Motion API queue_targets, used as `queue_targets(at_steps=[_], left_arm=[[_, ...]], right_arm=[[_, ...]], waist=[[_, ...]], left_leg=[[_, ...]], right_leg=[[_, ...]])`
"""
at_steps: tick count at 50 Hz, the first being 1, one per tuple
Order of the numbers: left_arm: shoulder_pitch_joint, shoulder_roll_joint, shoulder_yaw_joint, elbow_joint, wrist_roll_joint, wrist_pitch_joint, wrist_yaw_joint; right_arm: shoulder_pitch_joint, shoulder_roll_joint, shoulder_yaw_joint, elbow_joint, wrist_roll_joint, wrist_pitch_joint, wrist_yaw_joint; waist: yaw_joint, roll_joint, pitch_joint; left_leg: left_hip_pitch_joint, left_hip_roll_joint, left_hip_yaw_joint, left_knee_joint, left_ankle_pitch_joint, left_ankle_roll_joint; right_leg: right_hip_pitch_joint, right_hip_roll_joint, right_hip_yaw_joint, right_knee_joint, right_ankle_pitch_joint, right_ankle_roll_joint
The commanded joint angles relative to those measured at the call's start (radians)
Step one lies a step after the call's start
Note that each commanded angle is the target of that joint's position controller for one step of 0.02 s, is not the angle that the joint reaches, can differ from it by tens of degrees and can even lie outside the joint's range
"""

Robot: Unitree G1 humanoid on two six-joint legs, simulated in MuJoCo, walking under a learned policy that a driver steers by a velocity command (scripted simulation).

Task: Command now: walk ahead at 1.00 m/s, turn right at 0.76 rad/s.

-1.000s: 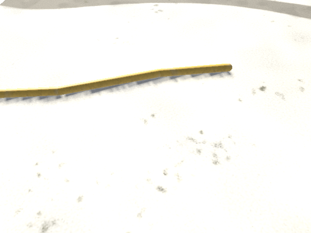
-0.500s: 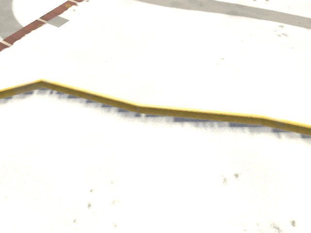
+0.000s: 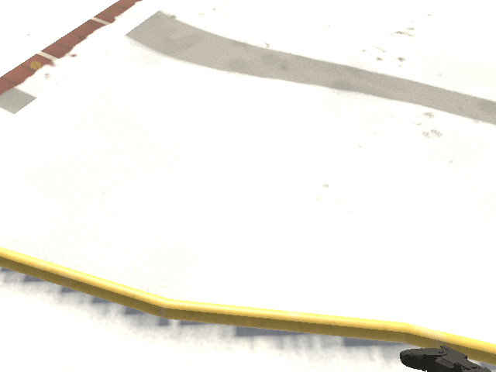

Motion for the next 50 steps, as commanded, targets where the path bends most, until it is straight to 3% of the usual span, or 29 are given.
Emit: queue_targets(at_steps=[1,6,9,10,11,12,13,14,15,17,20,22,24,25,26,27,28,30,31,33,37,40,41,43,44,45,46,47,50], left_arm=[[-0.089,0.137,0.030,-0.117,-0.009,-0.038,0.002],[-0.007,0.171,0.047,-0.116,-0.021,-0.024,0.007],[-0.057,0.239,0.062,-0.124,-0.010,-0.027,0.015],[-0.086,0.195,0.053,-0.134,-0.009,-0.038,0.013],[-0.068,0.039,0.015,-0.160,0.001,-0.048,0.024],[0.123,0.046,0.007,-0.171,-0.060,-0.035,0.029],[0.045,0.095,0.007,-0.133,-0.012,-0.015,0.040],[-0.128,0.088,0.003,-0.167,0.007,-0.015,0.033],[-0.220,0.069,-0.004,-0.202,0.018,-0.018,0.025],[-0.324,0.045,-0.014,-0.264,0.053,-0.001,0.008],[-0.340,0.014,-0.040,-0.319,0.048,0.012,-0.010],[-0.357,0.005,-0.058,-0.341,0.020,0.016,-0.008],[-0.387,0.052,-0.050,-0.348,0.006,0.031,0.004],[-0.385,0.088,-0.042,-0.365,0.012,0.038,0.015],[-0.390,0.099,-0.038,-0.360,0.027,0.037,0.024],[-0.349,0.081,-0.036,-0.348,0.031,0.040,0.033],[-0.292,0.084,-0.029,-0.340,0.014,0.058,0.048],[-0.346,0.091,-0.021,-0.378,0.020,0.094,0.077],[-0.401,0.087,-0.019,-0.376,0.021,0.096,0.083],[-0.489,0.054,-0.024,-0.371,0.021,0.084,0.074],[-0.650,0.066,-0.001,-0.385,0.028,0.056,0.056],[-0.641,0.090,0.025,-0.370,0.028,0.062,0.038],[-0.646,0.097,0.032,-0.374,0.024,0.062,0.030],[-0.711,0.080,0.027,-0.403,0.005,0.077,0.002],[-0.755,0.034,0.016,-0.432,0.010,0.084,-0.017],[-0.621,-0.017,0.003,-0.450,0.011,0.094,-0.022],[-0.546,0.008,-0.004,-0.458,0.022,0.091,-0.012],[-0.589,0.064,0.001,-0.441,0.032,0.085,0.003],[-0.597,0.123,0.017,-0.419,0.021,0.093,0.035]], right_arm=[[-0.128,-0.081,0.001,-0.118,0.018,-0.001,0.015],[-0.195,-0.093,0.001,-0.153,0.037,-0.006,0.002],[0.103,-0.183,-0.043,-0.076,0.033,-0.022,-0.032],[0.289,-0.225,-0.061,-0.025,0.013,-0.034,-0.051],[0.453,-0.278,-0.072,0.012,-0.013,-0.039,-0.062],[0.441,-0.353,-0.105,0.046,-0.003,-0.032,-0.039],[0.347,-0.223,-0.092,0.006,0.023,-0.024,-0.025],[0.297,-0.131,-0.068,0.024,0.037,-0.031,-0.019],[0.300,-0.105,-0.061,0.057,0.036,-0.032,-0.018],[0.379,-0.102,-0.060,0.133,0.065,-0.031,-0.030],[0.333,-0.144,-0.075,0.141,0.063,-0.021,-0.039],[0.236,-0.190,-0.094,0.108,0.055,0.000,-0.036],[0.251,-0.219,-0.112,0.102,0.065,0.016,-0.027],[0.268,-0.226,-0.120,0.097,0.075,0.030,-0.025],[0.334,-0.166,-0.107,0.117,0.098,0.044,-0.026],[0.398,-0.125,-0.097,0.139,0.109,0.052,-0.034],[0.435,-0.111,-0.096,0.125,0.104,0.063,-0.040],[0.455,-0.160,-0.111,0.092,0.093,0.095,-0.061],[0.387,-0.169,-0.116,0.069,0.074,0.112,-0.062],[0.373,-0.150,-0.126,0.065,0.056,0.142,-0.043],[0.400,-0.130,-0.134,0.018,0.067,0.194,0.003],[0.356,-0.141,-0.139,-0.028,0.077,0.206,0.024],[0.375,-0.162,-0.148,-0.029,0.073,0.210,0.025],[0.528,-0.181,-0.165,0.030,0.054,0.193,-0.002],[0.577,-0.188,-0.161,0.056,0.040,0.185,-0.020],[0.466,-0.252,-0.159,0.000,0.037,0.171,-0.023],[0.316,-0.326,-0.171,-0.112,0.040,0.148,-0.026],[0.221,-0.349,-0.179,-0.156,0.041,0.148,-0.028],[0.159,-0.266,-0.160,-0.145,0.061,0.133,-0.032]], waist=[[-0.040,-0.035,0.117],[0.026,-0.089,0.024],[-0.134,-0.092,-0.175],[-0.210,-0.084,-0.250],[-0.212,0.116,-0.358],[-0.121,0.394,-0.545],[-0.123,0.135,-0.439],[-0.151,0.067,-0.265],[-0.141,0.011,-0.177],[-0.124,0.069,-0.085],[-0.041,0.057,-0.113],[0.000,0.090,-0.109],[-0.003,0.108,-0.097],[0.006,0.079,-0.088],[-0.004,-0.047,-0.133],[0.005,-0.096,-0.197],[0.015,-0.196,-0.304],[-0.006,-0.104,-0.379],[-0.028,-0.058,-0.255],[-0.092,-0.152,-0.106],[-0.217,-0.197,-0.080],[-0.211,-0.210,-0.081],[-0.223,-0.180,-0.090],[-0.326,0.070,-0.071],[-0.333,0.241,-0.017],[-0.175,0.302,-0.066],[-0.101,0.162,-0.169],[-0.111,0.031,-0.156],[-0.076,0.026,-0.095]], left_leg=[[0.145,-0.028,0.105,-0.296,0.199,-0.037],[0.254,-0.104,0.107,-0.552,0.315,-0.007],[0.598,-0.136,0.110,-0.619,0.214,0.036],[0.802,-0.040,0.058,-0.591,0.230,0.065],[1.018,0.245,-0.190,-0.504,0.558,0.105],[1.204,0.424,-0.701,-0.577,0.747,0.334],[1.083,0.336,-0.601,-0.609,0.663,0.327],[0.956,0.253,-0.431,-0.631,0.757,0.299],[0.875,0.199,-0.333,-0.655,0.812,0.273],[0.760,0.123,-0.258,-0.702,0.908,0.245],[0.612,0.085,-0.231,-0.735,0.983,0.234],[0.374,-0.006,-0.131,-0.758,0.881,0.181],[0.281,-0.046,-0.156,-0.755,0.650,0.124],[0.307,-0.072,-0.180,-0.719,0.547,0.096],[0.333,-0.142,-0.143,-0.594,0.502,0.037],[0.184,-0.175,-0.138,-0.401,0.325,-0.015],[0.037,-0.183,-0.113,-0.199,-0.301,-0.036],[-0.018,-0.108,-0.021,0.008,-0.473,-0.051],[-0.013,-0.081,0.042,0.047,-0.359,-0.058],[0.044,-0.068,0.087,0.074,-0.261,-0.079],[0.255,-0.026,0.130,-0.093,-0.096,-0.029],[0.391,-0.022,0.183,-0.307,-0.067,0.004],[0.448,-0.030,0.209,-0.318,-0.019,0.014],[0.593,-0.118,0.217,-0.521,0.160,0.060],[0.647,-0.074,0.091,-0.586,0.311,0.095],[0.689,0.052,-0.203,-0.587,0.525,0.144],[0.695,0.136,-0.411,-0.699,0.463,0.195],[0.625,0.158,-0.508,-0.812,0.094,0.232],[0.548,0.047,-0.326,-0.748,0.178,0.188]], right_leg=[[-0.299,-0.200,0.274,-0.253,0.189,-0.128],[-0.027,-0.223,0.293,-0.117,0.567,-0.048],[0.042,-0.210,0.258,0.302,0.866,0.017],[-0.073,-0.177,0.230,0.535,0.718,0.037],[-0.250,-0.114,0.135,0.848,-0.081,0.050],[-0.473,-0.017,0.083,1.162,-0.337,0.098],[-0.544,-0.117,0.075,1.158,-0.245,0.094],[-0.595,-0.121,0.057,1.097,-0.197,0.110],[-0.628,-0.140,0.054,1.036,-0.204,0.117],[-0.630,-0.176,0.010,0.910,-0.240,0.137],[-0.525,-0.179,-0.029,0.693,-0.187,0.168],[-0.260,-0.149,-0.057,0.442,0.010,0.162],[-0.092,-0.118,-0.048,0.312,0.204,0.164],[-0.073,-0.122,-0.030,0.229,0.192,0.165],[0.051,-0.145,-0.027,0.134,0.299,0.146],[0.321,-0.247,0.050,0.095,0.444,0.113],[0.531,-0.459,0.178,0.103,0.646,0.060],[0.495,-0.655,0.233,0.132,0.633,-0.026],[0.311,-0.602,0.170,0.073,0.534,-0.036],[0.110,-0.500,0.024,0.025,0.471,-0.015],[-0.073,-0.439,-0.163,0.027,0.335,0.049],[-0.071,-0.463,-0.193,0.114,0.182,0.074],[-0.085,-0.467,-0.202,0.185,0.179,0.087],[-0.184,-0.335,-0.268,0.572,0.040,0.138],[-0.395,-0.256,-0.234,0.830,-0.417,0.159],[-0.571,-0.228,-0.138,1.019,-0.483,0.177],[-0.599,-0.232,-0.057,1.036,-0.382,0.200],[-0.623,-0.226,-0.009,0.995,-0.274,0.206],[-0.516,-0.261,-0.018,0.897,-0.131,0.220]])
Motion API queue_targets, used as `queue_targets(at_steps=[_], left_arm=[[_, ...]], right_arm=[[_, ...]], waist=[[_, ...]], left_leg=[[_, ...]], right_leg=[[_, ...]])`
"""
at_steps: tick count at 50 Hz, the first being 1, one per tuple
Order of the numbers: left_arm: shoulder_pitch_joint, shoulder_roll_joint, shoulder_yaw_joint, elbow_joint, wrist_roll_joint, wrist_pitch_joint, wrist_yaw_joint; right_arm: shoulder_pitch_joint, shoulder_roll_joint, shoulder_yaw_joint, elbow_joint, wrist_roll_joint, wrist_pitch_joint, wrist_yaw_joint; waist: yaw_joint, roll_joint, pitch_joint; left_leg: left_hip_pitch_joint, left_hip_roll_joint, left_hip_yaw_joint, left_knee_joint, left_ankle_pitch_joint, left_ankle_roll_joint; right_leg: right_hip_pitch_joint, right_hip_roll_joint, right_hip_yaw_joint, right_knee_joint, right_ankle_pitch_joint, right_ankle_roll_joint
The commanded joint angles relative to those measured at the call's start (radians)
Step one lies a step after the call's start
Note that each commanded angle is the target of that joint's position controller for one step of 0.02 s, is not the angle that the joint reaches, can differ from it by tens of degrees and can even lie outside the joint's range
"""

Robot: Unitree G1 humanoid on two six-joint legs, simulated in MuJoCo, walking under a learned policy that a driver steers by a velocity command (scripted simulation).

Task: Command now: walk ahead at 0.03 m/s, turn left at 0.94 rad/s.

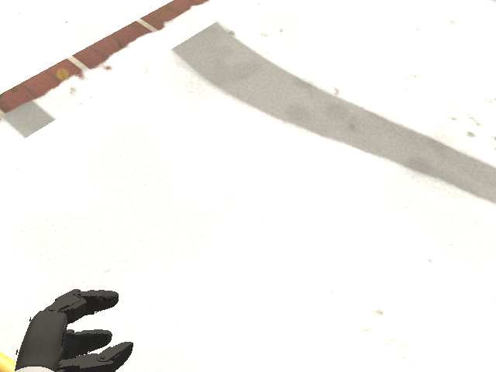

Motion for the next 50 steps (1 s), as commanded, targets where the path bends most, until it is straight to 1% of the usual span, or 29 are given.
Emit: queue_targets(at_steps=[1,5,9,12,13,14,15,16,17,18,19,20,21,22,23,24,25,26,27,28,30,31,34,37,41,46,47,49,50], left_arm=[[0.016,0.113,0.026,-0.052,-0.005,0.004,0.020],[-0.005,0.059,-0.002,-0.064,-0.009,0.010,0.004],[0.092,0.086,0.004,-0.034,-0.010,0.022,0.009],[0.279,0.116,0.022,0.017,-0.013,0.032,0.023],[0.352,0.121,0.035,0.046,-0.013,0.030,0.034],[0.339,0.146,0.056,0.052,0.010,0.019,0.033],[0.258,0.092,0.028,-0.025,0.018,0.014,0.028],[0.151,0.054,0.005,-0.075,0.013,0.011,0.033],[0.087,0.068,0.003,-0.091,0.020,0.003,0.034],[0.019,0.123,0.020,-0.098,0.024,-0.010,0.037],[-0.043,0.131,0.023,-0.108,0.022,-0.017,0.032],[-0.027,0.105,0.013,-0.095,0.027,-0.012,0.020],[0.084,0.115,0.021,-0.051,0.039,0.006,0.013],[0.187,0.133,0.039,-0.009,0.026,0.028,0.013],[0.245,0.144,0.052,0.019,0.009,0.043,0.014],[0.325,0.123,0.054,0.044,0.014,0.044,0.013],[0.373,0.072,0.041,0.017,0.011,0.038,0.020],[0.292,0.097,0.035,-0.068,-0.007,0.032,0.027],[0.067,0.158,0.035,-0.143,-0.009,0.028,0.026],[0.062,0.175,0.046,-0.122,-0.018,0.018,0.013],[0.256,0.159,0.052,-0.017,-0.009,0.017,-0.023],[0.296,0.153,0.054,0.002,-0.008,0.016,-0.039],[0.295,0.135,0.054,0.016,-0.025,0.024,-0.059],[0.224,0.102,0.044,-0.004,-0.012,0.030,-0.065],[0.164,0.095,0.034,-0.023,0.005,0.028,-0.072],[0.037,0.087,0.012,-0.055,0.000,0.017,-0.094],[0.016,0.076,0.008,-0.066,0.008,0.012,-0.096],[0.021,0.062,-0.006,-0.076,-0.007,-0.001,-0.097],[0.033,0.047,-0.018,-0.077,-0.016,-0.006,-0.094]], right_arm=[[-0.076,-0.165,-0.043,-0.106,0.011,-0.033,-0.012],[-0.011,-0.189,-0.049,-0.088,0.004,-0.022,-0.003],[-0.098,-0.191,-0.051,-0.120,-0.003,-0.006,0.031],[-0.210,-0.174,-0.051,-0.142,0.002,-0.001,0.059],[-0.233,-0.156,-0.048,-0.132,0.013,0.000,0.058],[-0.156,-0.117,-0.046,-0.099,0.028,0.006,0.046],[-0.141,-0.131,-0.033,-0.097,0.013,0.004,0.026],[-0.159,-0.117,-0.024,-0.091,0.007,-0.006,0.018],[-0.114,-0.115,-0.020,-0.066,0.011,-0.004,0.018],[-0.026,-0.130,-0.020,-0.048,0.022,0.009,0.015],[0.049,-0.143,-0.014,-0.018,0.023,0.023,0.005],[0.064,-0.127,0.007,-0.003,0.027,0.030,0.004],[-0.009,-0.096,0.025,-0.022,0.039,0.029,0.005],[-0.077,-0.050,0.041,-0.035,0.030,0.024,0.003],[-0.031,-0.002,0.052,-0.006,0.015,0.022,-0.010],[0.016,0.004,0.060,0.027,0.002,0.017,-0.022],[0.029,-0.036,0.071,0.006,0.012,0.009,-0.009],[-0.002,-0.224,0.024,-0.013,0.004,0.009,-0.004],[-0.026,-0.261,0.004,-0.022,-0.021,-0.010,-0.010],[-0.107,-0.194,0.028,-0.021,-0.039,-0.039,-0.019],[-0.179,-0.132,0.046,-0.034,-0.026,-0.081,-0.027],[-0.166,-0.121,0.048,-0.024,-0.016,-0.099,-0.029],[-0.103,-0.103,0.046,0.002,-0.013,-0.126,-0.014],[0.026,-0.098,0.043,0.046,-0.012,-0.135,-0.015],[0.116,-0.095,0.043,0.095,-0.016,-0.152,-0.019],[0.212,-0.064,0.055,0.161,-0.021,-0.167,-0.018],[0.248,-0.061,0.056,0.190,-0.022,-0.173,-0.024],[0.254,-0.074,0.055,0.210,-0.027,-0.173,-0.022],[0.209,-0.068,0.060,0.205,-0.028,-0.174,-0.022]], waist=[[0.075,0.097,-0.216],[0.036,0.105,-0.250],[0.074,0.161,-0.233],[0.153,0.213,-0.201],[0.193,0.099,-0.196],[0.179,-0.215,-0.287],[0.136,-0.152,-0.305],[0.079,-0.042,-0.216],[0.024,-0.014,-0.200],[-0.042,-0.055,-0.225],[-0.083,-0.059,-0.241],[-0.076,-0.060,-0.246],[-0.005,-0.111,-0.227],[0.048,-0.100,-0.191],[0.048,-0.046,-0.188],[0.053,0.096,-0.184],[0.074,0.179,-0.174],[0.070,0.291,-0.086],[-0.005,0.341,0.044],[0.056,0.263,0.114],[0.134,0.208,0.016],[0.145,0.189,-0.016],[0.125,0.144,-0.030],[0.063,0.135,-0.032],[0.035,0.107,-0.002],[-0.018,0.114,0.084],[-0.016,0.128,0.089],[0.007,0.142,0.080],[0.040,0.140,0.066]], left_leg=[[0.244,0.233,-0.367,-0.238,0.565,0.130],[0.313,0.236,-0.407,-0.199,0.670,0.131],[0.191,0.194,-0.464,-0.262,0.499,0.082],[0.003,0.107,-0.442,-0.289,0.401,-0.027],[-0.020,0.041,-0.356,-0.180,0.264,-0.073],[-0.071,-0.113,-0.180,0.284,0.128,-0.103],[-0.122,-0.089,-0.222,0.517,0.069,-0.097],[-0.075,-0.064,-0.275,0.589,0.099,-0.078],[-0.013,-0.063,-0.260,0.640,0.136,-0.076],[0.054,-0.018,-0.269,0.709,0.176,-0.076],[0.110,0.032,-0.247,0.645,0.193,-0.072],[0.177,0.071,-0.166,0.381,0.130,-0.067],[0.199,0.096,-0.066,0.132,0.014,-0.063],[0.231,0.087,0.023,-0.068,0.029,-0.066],[0.337,0.053,0.083,-0.240,0.176,-0.079],[0.467,0.065,0.024,-0.296,0.202,-0.074],[0.595,0.287,-0.244,-0.220,0.016,-0.044],[0.406,0.523,-0.477,-0.415,-0.261,0.067],[0.174,0.581,-0.624,-0.563,-0.510,0.129],[0.127,0.516,-0.555,-0.572,-0.391,0.112],[0.185,0.409,-0.326,-0.535,-0.097,0.040],[0.196,0.389,-0.260,-0.531,-0.042,0.035],[0.243,0.343,-0.114,-0.501,0.050,0.021],[0.364,0.367,-0.067,-0.478,0.083,0.019],[0.477,0.407,-0.012,-0.464,0.148,0.018],[0.515,0.381,0.123,-0.523,0.307,0.008],[0.582,0.397,0.133,-0.502,0.431,-0.002],[0.641,0.396,0.210,-0.432,0.792,-0.020],[0.578,0.359,0.279,-0.399,1.008,-0.034]], right_leg=[[-0.067,0.009,-0.001,-0.041,0.139,0.012],[-0.048,0.074,-0.008,-0.218,0.138,-0.019],[0.107,0.130,-0.050,-0.365,0.085,-0.055],[0.414,0.178,-0.097,-0.627,0.053,-0.105],[0.478,0.156,-0.123,-0.730,0.186,-0.139],[0.536,-0.025,0.066,-0.739,0.356,-0.260],[0.377,-0.256,0.360,-0.870,0.278,-0.354],[0.234,-0.237,0.357,-0.932,0.271,-0.326],[0.154,-0.211,0.337,-0.936,0.324,-0.319],[0.106,-0.227,0.388,-0.921,0.343,-0.334],[0.075,-0.186,0.354,-0.883,0.343,-0.310],[0.098,-0.094,0.217,-0.860,0.357,-0.244],[0.183,-0.044,0.151,-0.818,0.368,-0.232],[0.224,0.020,0.137,-0.732,0.352,-0.213],[0.185,0.086,0.102,-0.587,0.284,-0.187],[0.020,0.186,0.039,-0.398,-0.028,-0.152],[-0.259,0.199,0.074,-0.175,-0.238,-0.131],[-0.434,0.162,0.066,-0.180,-0.107,-0.097],[-0.466,0.067,0.103,-0.140,0.029,-0.065],[-0.471,0.084,0.131,-0.054,0.147,-0.046],[-0.402,0.080,0.096,0.073,0.264,-0.016],[-0.373,0.070,0.082,0.106,0.292,-0.017],[-0.390,0.063,0.051,0.138,0.347,-0.024],[-0.503,0.054,0.037,0.146,0.348,-0.029],[-0.622,0.022,0.053,0.143,0.356,-0.055],[-0.613,0.006,-0.084,-0.020,0.307,-0.113],[-0.641,-0.002,-0.084,-0.009,0.311,-0.135],[-0.626,0.007,-0.154,-0.032,0.230,-0.185],[-0.487,0.029,-0.205,-0.142,0.233,-0.211]])
Over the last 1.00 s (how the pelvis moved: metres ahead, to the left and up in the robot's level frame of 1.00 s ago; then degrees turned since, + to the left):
0.49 0.06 0.00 19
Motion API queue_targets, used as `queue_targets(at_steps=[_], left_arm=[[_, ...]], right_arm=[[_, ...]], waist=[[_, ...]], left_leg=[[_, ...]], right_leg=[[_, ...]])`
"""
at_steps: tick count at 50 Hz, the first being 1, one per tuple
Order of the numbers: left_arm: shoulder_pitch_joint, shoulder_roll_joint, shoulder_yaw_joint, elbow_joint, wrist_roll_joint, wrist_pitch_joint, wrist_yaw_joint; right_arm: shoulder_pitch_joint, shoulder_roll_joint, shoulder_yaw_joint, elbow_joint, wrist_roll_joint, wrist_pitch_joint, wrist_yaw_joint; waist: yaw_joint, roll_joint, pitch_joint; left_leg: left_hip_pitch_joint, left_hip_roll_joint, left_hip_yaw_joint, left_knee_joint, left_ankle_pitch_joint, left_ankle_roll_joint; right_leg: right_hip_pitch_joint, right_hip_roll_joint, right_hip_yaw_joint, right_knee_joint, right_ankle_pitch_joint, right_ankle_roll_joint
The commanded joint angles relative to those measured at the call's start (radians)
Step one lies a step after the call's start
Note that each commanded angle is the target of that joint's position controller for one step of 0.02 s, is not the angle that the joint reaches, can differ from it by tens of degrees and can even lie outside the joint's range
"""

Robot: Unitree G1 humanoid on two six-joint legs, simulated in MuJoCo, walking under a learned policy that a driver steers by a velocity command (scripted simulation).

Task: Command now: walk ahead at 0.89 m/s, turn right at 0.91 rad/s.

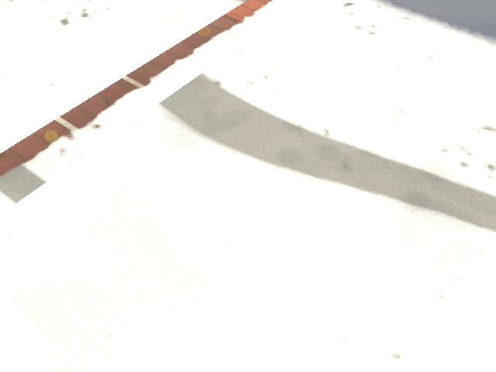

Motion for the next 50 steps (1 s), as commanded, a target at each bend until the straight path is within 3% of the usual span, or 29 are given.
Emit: queue_targets(at_steps=[1,3,5,6,7,8,9,10,11,15,19,23,24,26,27,28,29,30,31,33,35,40,43,45,46,47,48,49,50], left_arm=[[-0.150,0.012,-0.025,-0.120,-0.016,-0.035,0.002],[-0.053,0.039,-0.016,-0.102,-0.011,-0.029,0.007],[0.298,0.147,0.037,-0.010,-0.012,-0.043,0.033],[0.394,0.174,0.062,0.048,-0.002,-0.063,0.054],[0.323,0.242,0.073,0.058,-0.009,-0.063,0.072],[0.310,0.293,0.079,0.017,0.006,-0.059,0.075],[0.341,0.227,0.074,0.047,0.011,-0.063,0.089],[0.323,0.168,0.055,0.068,0.019,-0.074,0.098],[0.278,0.120,0.037,0.069,0.023,-0.095,0.097],[0.232,0.070,0.007,0.113,0.003,-0.178,0.083],[0.205,0.055,-0.011,0.118,-0.014,-0.202,0.076],[0.257,0.112,-0.005,0.132,-0.025,-0.219,0.117],[0.240,0.136,0.003,0.127,-0.017,-0.204,0.135],[0.076,0.199,0.025,0.079,0.008,-0.162,0.154],[-0.049,0.182,0.032,0.064,-0.002,-0.145,0.144],[-0.101,-0.026,-0.026,-0.002,0.028,-0.168,0.114],[0.083,-0.105,-0.061,-0.080,-0.002,-0.178,0.105],[0.126,-0.049,-0.074,-0.103,0.011,-0.199,0.093],[0.081,0.023,-0.068,-0.088,0.030,-0.206,0.087],[0.045,0.045,-0.068,-0.096,0.061,-0.169,0.092],[-0.002,0.050,-0.075,-0.117,0.053,-0.125,0.092],[-0.191,0.011,-0.096,-0.179,-0.004,-0.128,0.081],[-0.182,0.030,-0.086,-0.174,0.008,-0.148,0.094],[-0.028,0.086,-0.059,-0.134,0.016,-0.170,0.116],[0.151,0.136,-0.039,-0.092,0.019,-0.186,0.125],[0.340,0.203,-0.018,-0.060,0.040,-0.192,0.132],[0.328,0.275,0.008,-0.068,0.049,-0.176,0.117],[0.256,0.206,0.015,-0.085,0.030,-0.159,0.118],[0.199,0.087,-0.018,-0.090,0.024,-0.151,0.122]], right_arm=[[-0.023,-0.112,-0.015,-0.023,-0.001,-0.016,-0.008],[-0.026,-0.190,-0.035,-0.016,0.004,-0.001,-0.031],[-0.113,-0.273,-0.067,-0.056,0.005,0.025,-0.020],[-0.120,-0.213,-0.058,-0.059,0.010,0.023,0.000],[-0.159,-0.016,-0.002,-0.113,-0.003,0.004,0.014],[-0.155,-0.064,-0.006,-0.224,0.026,-0.022,0.021],[-0.242,-0.117,-0.015,-0.215,0.040,-0.032,0.017],[-0.204,-0.120,-0.015,-0.194,0.050,-0.029,0.013],[-0.200,-0.105,-0.011,-0.172,0.031,-0.015,0.017],[-0.208,-0.046,-0.002,-0.143,0.034,0.066,0.051],[-0.309,-0.015,0.010,-0.159,0.060,0.052,0.071],[-0.315,-0.054,0.002,-0.135,0.041,0.038,0.084],[-0.219,-0.097,-0.012,-0.100,0.036,0.043,0.081],[0.192,-0.191,-0.063,0.014,0.035,0.059,0.067],[0.362,-0.226,-0.092,0.061,0.050,0.066,0.050],[0.268,-0.219,-0.092,0.088,0.049,0.080,0.036],[0.122,-0.218,-0.079,0.023,0.015,0.066,0.035],[0.050,-0.203,-0.087,-0.025,0.014,0.069,0.025],[-0.024,-0.153,-0.083,-0.044,0.017,0.067,0.018],[-0.083,-0.154,-0.074,-0.052,0.024,0.040,0.015],[-0.105,-0.149,-0.066,-0.057,0.028,0.010,0.020],[-0.077,-0.189,-0.095,-0.069,0.051,-0.002,0.037],[-0.008,-0.203,-0.113,-0.048,0.047,0.022,0.033],[-0.041,-0.235,-0.123,-0.056,0.049,0.026,0.023],[-0.103,-0.221,-0.122,-0.083,0.056,0.019,0.024],[-0.117,-0.096,-0.091,-0.131,0.068,0.014,0.014],[0.024,-0.075,-0.072,-0.192,0.107,0.020,-0.001],[-0.010,-0.150,-0.077,-0.163,0.060,0.041,-0.011],[-0.130,-0.167,-0.085,-0.171,0.040,0.053,-0.004]], waist=[[0.048,0.112,0.171],[0.130,0.180,0.075],[0.301,0.196,-0.087],[0.316,0.079,-0.098],[0.205,-0.125,-0.068],[0.167,-0.084,-0.265],[0.195,0.034,-0.134],[0.140,0.080,0.004],[0.097,0.158,0.055],[0.000,0.080,0.193],[0.028,0.011,0.149],[0.020,-0.067,0.055],[-0.033,-0.080,0.000],[-0.271,-0.101,-0.140],[-0.385,0.052,-0.123],[-0.222,0.326,-0.003],[-0.018,0.242,-0.157],[-0.003,0.143,-0.217],[0.035,-0.053,-0.050],[0.099,-0.092,0.093],[0.117,-0.083,0.155],[-0.010,0.053,0.103],[-0.052,0.082,0.062],[0.034,0.090,-0.041],[0.132,0.094,-0.131],[0.182,-0.043,-0.282],[0.100,-0.330,-0.534],[0.108,-0.203,-0.520],[0.125,-0.122,-0.369]], left_leg=[[-0.069,0.220,-0.011,0.027,1.185,-0.011],[-0.098,0.278,-0.015,0.216,1.665,0.011],[-0.250,0.327,-0.080,0.678,1.660,0.063],[-0.501,0.212,-0.098,1.045,0.922,0.079],[-0.857,0.064,-0.169,1.402,-0.038,0.082],[-1.044,0.021,-0.372,1.478,0.060,0.070],[-1.123,0.062,-0.386,1.462,0.148,0.067],[-1.106,0.095,-0.371,1.451,0.166,0.069],[-1.057,0.125,-0.395,1.396,0.164,0.071],[-0.943,0.134,-0.429,1.135,0.229,0.068],[-0.837,0.050,-0.252,0.761,0.531,0.100],[-0.649,-0.041,-0.151,0.486,0.705,0.151],[-0.555,-0.091,-0.130,0.469,0.672,0.156],[-0.179,-0.100,-0.223,0.447,0.556,0.222],[-0.037,-0.014,-0.328,0.284,0.591,0.317],[0.045,0.009,-0.437,0.507,0.722,0.325],[0.151,0.131,-0.797,0.441,0.626,0.465],[0.107,0.253,-1.121,0.133,0.096,0.513],[-0.122,0.243,-1.139,-0.010,-0.125,0.451],[-0.442,0.165,-1.019,-0.035,-0.057,0.401],[-0.684,0.080,-0.872,-0.089,0.018,0.379],[-0.638,-0.022,-0.707,-0.050,0.351,0.289],[-0.425,-0.031,-0.717,0.149,0.718,0.212],[-0.367,-0.066,-0.715,0.414,0.904,0.133],[-0.462,-0.099,-0.699,0.637,0.791,0.096],[-0.643,-0.148,-0.585,0.944,0.150,0.080],[-0.855,-0.195,-0.489,1.239,-0.244,0.044],[-0.925,-0.077,-0.466,1.307,-0.098,0.053],[-0.956,-0.045,-0.433,1.252,-0.002,0.040]], right_leg=[[0.038,0.062,-0.157,-0.237,-0.019,-0.079],[0.316,0.137,-0.198,-0.309,-0.089,-0.108],[0.728,0.188,-0.101,-0.399,-0.243,-0.171],[1.001,0.134,0.083,-0.615,-0.126,-0.213],[1.115,-0.070,0.372,-0.586,-0.074,-0.208],[1.268,-0.226,0.806,-0.823,-0.186,-0.322],[1.173,-0.251,0.778,-0.947,-0.254,-0.294],[1.002,-0.249,0.662,-0.957,-0.211,-0.266],[0.861,-0.216,0.561,-0.966,-0.170,-0.224],[0.564,-0.080,0.153,-1.070,0.214,-0.050],[0.629,0.052,-0.124,-1.109,0.722,0.049],[0.871,-0.048,-0.145,-1.015,1.239,0.108],[0.923,-0.062,-0.144,-0.890,1.381,0.121],[0.810,-0.082,-0.124,-0.339,1.454,0.126],[0.635,0.066,-0.153,0.228,0.762,0.122],[0.180,0.216,-0.071,0.621,-0.329,0.112],[-0.028,0.157,0.119,0.704,-0.362,0.109],[-0.052,0.126,0.207,0.590,-0.282,0.086],[-0.026,0.059,0.209,0.434,-0.179,0.070],[0.080,0.003,0.194,0.253,-0.176,0.106],[0.210,-0.052,0.152,0.016,-0.128,0.147],[0.435,-0.022,0.085,-0.515,0.259,0.156],[0.468,0.069,0.067,-0.686,0.247,0.136],[0.653,0.111,0.076,-0.783,0.261,0.118],[0.863,0.025,0.136,-0.774,0.339,0.092],[1.132,-0.258,0.317,-0.674,0.609,0.056],[1.375,-0.562,0.716,-0.642,0.896,-0.105],[1.288,-0.497,0.698,-0.669,0.746,-0.128],[1.153,-0.405,0.505,-0.691,0.695,-0.094]])
Over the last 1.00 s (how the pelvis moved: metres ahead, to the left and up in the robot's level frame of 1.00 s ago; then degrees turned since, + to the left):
0.07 0.04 -0.02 -6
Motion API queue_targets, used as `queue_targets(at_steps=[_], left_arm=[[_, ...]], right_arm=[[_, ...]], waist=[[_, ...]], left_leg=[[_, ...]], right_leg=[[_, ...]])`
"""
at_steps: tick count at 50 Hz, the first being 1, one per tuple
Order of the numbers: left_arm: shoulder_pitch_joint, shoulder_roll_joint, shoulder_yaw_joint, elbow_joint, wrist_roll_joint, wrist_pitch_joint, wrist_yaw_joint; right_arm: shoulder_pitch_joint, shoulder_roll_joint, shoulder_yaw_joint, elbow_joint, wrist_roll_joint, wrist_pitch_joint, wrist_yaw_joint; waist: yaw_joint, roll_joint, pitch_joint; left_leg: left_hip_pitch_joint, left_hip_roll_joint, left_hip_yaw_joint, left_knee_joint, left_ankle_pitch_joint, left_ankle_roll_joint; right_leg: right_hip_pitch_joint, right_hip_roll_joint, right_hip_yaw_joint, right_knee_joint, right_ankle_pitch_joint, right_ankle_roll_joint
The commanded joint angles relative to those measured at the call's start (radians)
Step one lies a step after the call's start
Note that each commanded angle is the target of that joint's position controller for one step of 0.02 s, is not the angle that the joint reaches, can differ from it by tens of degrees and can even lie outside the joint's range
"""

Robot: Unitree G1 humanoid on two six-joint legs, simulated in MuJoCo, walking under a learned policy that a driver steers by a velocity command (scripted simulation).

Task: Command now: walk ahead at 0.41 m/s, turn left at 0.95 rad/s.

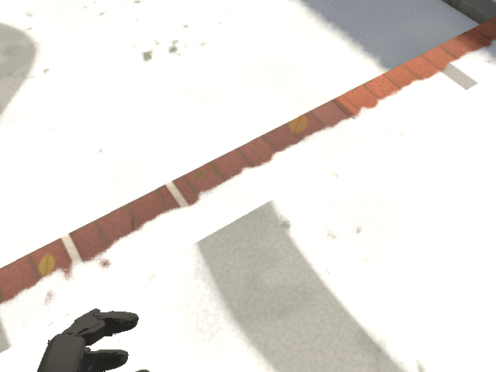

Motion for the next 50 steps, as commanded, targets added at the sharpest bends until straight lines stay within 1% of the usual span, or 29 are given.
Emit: queue_targets(at_steps=[1,3,4,6,8,10,13,15,16,17,18,19,20,21,22,23,24,25,28,35,41,42,44,45,46,47,48,49,50], left_arm=[[0.268,0.065,0.047,0.003,-0.006,0.020,0.011],[0.305,0.078,0.052,0.048,-0.022,0.026,0.020],[0.299,0.098,0.062,0.059,-0.028,0.022,0.014],[0.253,0.121,0.075,0.064,-0.038,0.018,0.011],[0.192,0.134,0.082,0.072,-0.038,0.018,0.012],[0.140,0.139,0.087,0.076,-0.041,0.019,0.006],[0.184,0.177,0.107,0.086,-0.050,0.032,-0.002],[0.239,0.215,0.122,0.084,-0.044,0.051,-0.008],[0.271,0.233,0.129,0.086,-0.039,0.067,-0.009],[0.318,0.236,0.130,0.092,-0.032,0.084,-0.009],[0.348,0.202,0.117,0.087,-0.013,0.096,-0.008],[0.341,0.077,0.081,0.006,-0.007,0.097,-0.025],[0.205,0.154,0.096,-0.039,0.012,0.096,-0.026],[0.138,0.167,0.103,-0.051,0.000,0.092,-0.030],[0.170,0.152,0.095,-0.023,-0.022,0.084,-0.032],[0.221,0.139,0.091,0.012,-0.031,0.081,-0.036],[0.288,0.135,0.091,0.050,-0.029,0.085,-0.040],[0.314,0.133,0.093,0.076,-0.031,0.092,-0.045],[0.253,0.106,0.098,0.083,-0.053,0.100,-0.057],[0.151,0.081,0.109,0.078,-0.033,0.109,-0.081],[-0.011,0.064,0.087,0.018,-0.023,0.106,-0.113],[-0.012,0.056,0.082,0.011,-0.023,0.105,-0.113],[0.061,0.069,0.086,0.019,-0.037,0.109,-0.097],[0.167,0.094,0.097,0.041,-0.047,0.108,-0.087],[0.341,0.140,0.119,0.084,-0.053,0.099,-0.078],[0.570,0.205,0.153,0.159,-0.042,0.091,-0.060],[0.524,0.339,0.189,0.173,-0.029,0.104,-0.042],[0.502,0.368,0.197,0.134,-0.052,0.109,-0.045],[0.484,0.349,0.194,0.141,-0.045,0.108,-0.037]], right_arm=[[-0.055,-0.058,0.000,-0.113,-0.035,0.014,0.007],[-0.103,-0.014,0.007,-0.144,-0.052,0.052,0.043],[-0.092,0.014,0.015,-0.160,-0.047,0.066,0.051],[-0.136,0.027,0.023,-0.196,-0.055,0.081,0.059],[-0.165,0.027,0.030,-0.222,-0.058,0.088,0.070],[-0.168,0.040,0.039,-0.219,-0.047,0.092,0.081],[-0.228,0.021,0.034,-0.233,-0.039,0.097,0.083],[-0.288,-0.005,0.025,-0.267,-0.036,0.101,0.081],[-0.283,-0.024,0.016,-0.275,-0.036,0.100,0.078],[-0.225,-0.034,0.009,-0.254,-0.048,0.091,0.071],[-0.046,-0.070,-0.011,-0.187,-0.059,0.074,0.055],[-0.024,-0.188,-0.031,-0.204,-0.053,0.070,0.040],[0.024,-0.181,-0.024,-0.232,-0.031,0.067,0.028],[0.009,-0.136,-0.010,-0.200,-0.030,0.061,0.015],[-0.020,-0.090,0.005,-0.183,-0.039,0.047,0.011],[-0.064,-0.051,0.020,-0.177,-0.046,0.027,0.009],[-0.101,-0.026,0.032,-0.172,-0.046,0.009,0.008],[-0.107,-0.014,0.037,-0.163,-0.050,-0.007,0.011],[-0.060,-0.031,0.030,-0.124,-0.049,-0.038,0.022],[0.004,-0.033,0.026,-0.064,-0.050,-0.070,0.008],[0.058,-0.040,0.025,-0.001,-0.054,-0.068,-0.008],[0.054,-0.050,0.024,0.007,-0.055,-0.064,-0.010],[0.038,-0.092,0.019,0.014,-0.056,-0.050,-0.015],[0.024,-0.124,0.013,0.011,-0.061,-0.034,-0.017],[-0.008,-0.154,0.005,-0.002,-0.060,-0.016,-0.015],[-0.037,-0.148,0.010,-0.017,-0.056,-0.013,-0.007],[0.008,0.028,0.054,-0.077,-0.046,-0.029,0.018],[-0.115,0.009,0.062,-0.152,-0.042,-0.060,0.023],[-0.231,-0.025,0.062,-0.194,-0.045,-0.080,0.022]], waist=[[0.167,-0.132,-0.323],[0.151,-0.166,-0.187],[0.123,-0.203,-0.170],[0.090,-0.175,-0.136],[0.058,-0.168,-0.122],[0.034,-0.175,-0.117],[0.062,-0.161,-0.089],[0.090,-0.164,-0.103],[0.091,-0.157,-0.115],[0.083,-0.115,-0.139],[0.012,0.019,-0.201],[0.025,0.328,-0.219],[-0.046,0.195,-0.225],[-0.028,0.142,-0.121],[0.019,0.115,-0.067],[0.070,0.096,-0.063],[0.112,0.096,-0.070],[0.123,0.077,-0.072],[0.110,0.009,-0.001],[0.093,0.008,0.040],[0.042,0.017,0.125],[0.050,0.021,0.123],[0.101,0.059,0.040],[0.164,0.086,-0.029],[0.253,0.098,-0.126],[0.362,0.038,-0.239],[0.242,-0.241,-0.244],[0.258,-0.204,-0.355],[0.269,-0.095,-0.252]], left_leg=[[-0.479,0.117,0.102,0.222,0.091,-0.044],[-0.452,0.150,0.106,0.170,0.083,-0.059],[-0.452,0.159,0.104,0.135,0.084,-0.063],[-0.444,0.186,0.108,0.032,0.144,-0.062],[-0.344,0.198,0.141,-0.127,0.295,-0.048],[-0.163,0.184,0.194,-0.315,0.455,-0.026],[-0.082,0.155,0.262,-0.439,0.432,0.001],[-0.067,0.146,0.281,-0.461,0.303,0.043],[-0.046,0.132,0.290,-0.470,0.189,0.066],[0.046,0.097,0.283,-0.524,0.105,0.093],[0.255,0.097,0.176,-0.619,0.003,0.138],[0.477,0.414,-0.394,-0.855,-0.380,0.263],[0.418,0.509,-0.694,-1.072,-0.560,0.304],[0.341,0.522,-0.574,-1.046,-0.471,0.287],[0.236,0.489,-0.438,-1.014,-0.319,0.252],[0.156,0.433,-0.320,-1.013,-0.183,0.206],[0.101,0.397,-0.232,-1.028,-0.102,0.177],[0.074,0.386,-0.168,-1.046,-0.041,0.166],[0.111,0.395,-0.050,-1.111,0.021,0.146],[0.268,0.421,0.195,-1.143,0.141,0.102],[0.402,0.413,0.395,-1.139,0.353,0.066],[0.428,0.410,0.434,-1.097,0.534,0.057],[0.474,0.418,0.479,-0.921,1.173,0.042],[0.487,0.432,0.484,-0.755,1.424,0.042],[0.415,0.439,0.475,-0.513,1.504,0.046],[0.202,0.405,0.466,-0.172,1.330,0.020],[-0.293,0.224,0.419,0.223,0.337,-0.057],[-0.492,0.084,0.184,0.417,0.082,-0.079],[-0.599,0.157,0.097,0.413,0.169,-0.063]], right_leg=[[0.707,-0.336,0.286,-0.119,0.603,-0.208],[0.531,-0.286,0.154,-0.181,0.648,-0.190],[0.498,-0.310,0.138,-0.196,0.660,-0.204],[0.427,-0.326,0.075,-0.257,0.610,-0.207],[0.336,-0.291,-0.043,-0.288,0.542,-0.180],[0.239,-0.233,-0.181,-0.270,0.449,-0.131],[0.271,-0.252,-0.235,-0.197,0.428,-0.098],[0.338,-0.300,-0.232,-0.150,0.351,-0.087],[0.367,-0.314,-0.237,-0.090,0.277,-0.088],[0.343,-0.296,-0.251,0.037,0.189,-0.088],[0.216,-0.235,-0.288,0.313,0.111,-0.068],[-0.212,-0.066,-0.283,0.654,-0.490,-0.014],[-0.347,0.004,-0.077,0.748,-0.470,-0.020],[-0.382,-0.041,-0.026,0.753,-0.388,-0.043],[-0.330,-0.074,-0.015,0.695,-0.305,-0.059],[-0.236,-0.093,0.000,0.623,-0.243,-0.065],[-0.152,-0.093,0.016,0.590,-0.191,-0.063],[-0.111,-0.079,0.031,0.582,-0.150,-0.061],[-0.218,-0.042,0.093,0.516,-0.041,-0.064],[-0.401,-0.050,0.059,0.471,0.111,-0.054],[-0.361,-0.072,-0.105,0.232,0.083,-0.148],[-0.315,-0.054,-0.142,0.181,0.046,-0.176],[-0.130,0.046,-0.231,0.151,-0.062,-0.232],[-0.014,0.102,-0.248,0.160,-0.146,-0.255],[0.202,0.156,-0.241,0.144,-0.215,-0.276],[0.552,0.187,-0.156,0.054,-0.213,-0.300],[0.838,-0.083,0.368,-0.088,-0.510,-0.423],[0.906,-0.198,0.841,-0.315,-0.502,-0.501],[0.867,-0.199,0.762,-0.338,-0.347,-0.458]])
Over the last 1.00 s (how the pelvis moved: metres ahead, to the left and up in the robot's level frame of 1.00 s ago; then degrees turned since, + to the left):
0.90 -0.14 0.00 23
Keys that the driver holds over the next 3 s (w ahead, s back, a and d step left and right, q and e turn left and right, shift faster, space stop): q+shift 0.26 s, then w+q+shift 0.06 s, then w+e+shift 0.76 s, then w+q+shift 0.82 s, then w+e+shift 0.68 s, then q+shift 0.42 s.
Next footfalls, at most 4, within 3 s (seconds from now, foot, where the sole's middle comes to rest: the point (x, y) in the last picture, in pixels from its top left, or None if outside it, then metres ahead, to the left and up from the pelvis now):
0.36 left None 0.26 0.10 -0.75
0.94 right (253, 268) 0.70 -0.04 -0.75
1.40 left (211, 156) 1.14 0.05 -0.78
1.58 right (262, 147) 1.14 -0.13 -0.75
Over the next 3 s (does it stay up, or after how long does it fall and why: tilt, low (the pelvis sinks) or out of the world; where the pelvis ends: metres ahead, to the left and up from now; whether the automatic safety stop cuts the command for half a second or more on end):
stays up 2.45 0.30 -0.16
